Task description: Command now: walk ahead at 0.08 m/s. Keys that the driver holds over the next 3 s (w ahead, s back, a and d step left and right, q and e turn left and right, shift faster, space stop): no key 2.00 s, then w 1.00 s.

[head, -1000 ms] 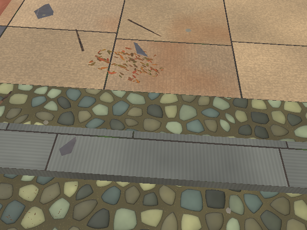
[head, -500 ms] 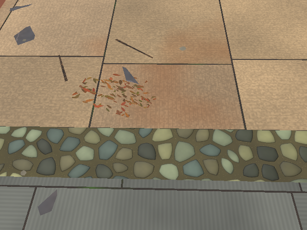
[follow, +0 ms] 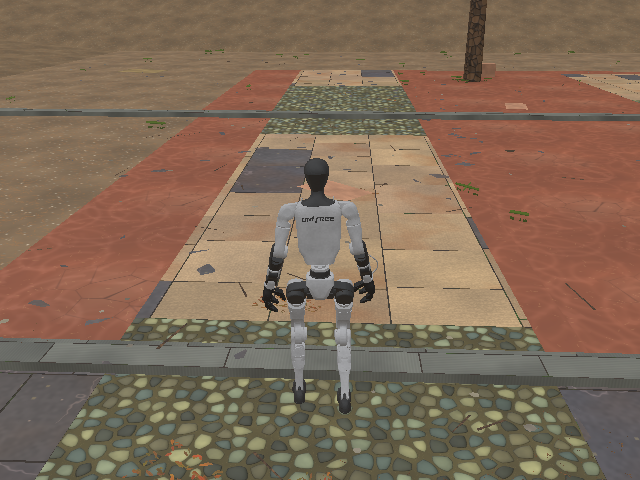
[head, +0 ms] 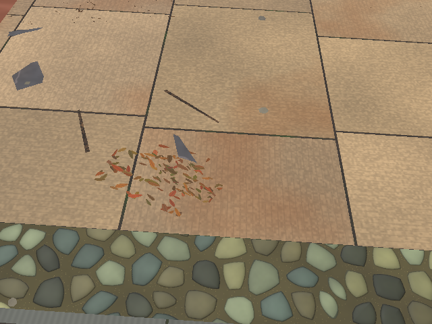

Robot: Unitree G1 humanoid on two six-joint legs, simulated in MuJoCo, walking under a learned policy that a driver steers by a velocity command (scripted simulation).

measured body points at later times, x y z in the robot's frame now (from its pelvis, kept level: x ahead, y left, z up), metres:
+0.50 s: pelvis +0.04 -0.03 +0.00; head +0.05 -0.03 +0.45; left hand +0.04 +0.20 -0.15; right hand +0.07 -0.27 -0.15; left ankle +0.07 +0.11 -0.73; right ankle +0.01 -0.14 -0.73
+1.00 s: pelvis +0.05 -0.04 +0.01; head +0.06 -0.04 +0.46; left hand +0.03 +0.18 -0.15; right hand +0.04 -0.28 -0.15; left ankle +0.07 +0.11 -0.73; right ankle +0.01 -0.14 -0.73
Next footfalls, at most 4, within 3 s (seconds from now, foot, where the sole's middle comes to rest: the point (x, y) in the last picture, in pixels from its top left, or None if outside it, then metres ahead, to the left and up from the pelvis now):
0.14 right None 0.05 -0.14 -0.77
2.32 left None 0.20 0.16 -0.73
2.76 right None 0.38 -0.03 -0.71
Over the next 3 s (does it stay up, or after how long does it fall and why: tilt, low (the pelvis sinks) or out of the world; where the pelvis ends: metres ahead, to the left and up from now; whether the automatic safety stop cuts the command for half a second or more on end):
stays up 0.41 0.04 0.07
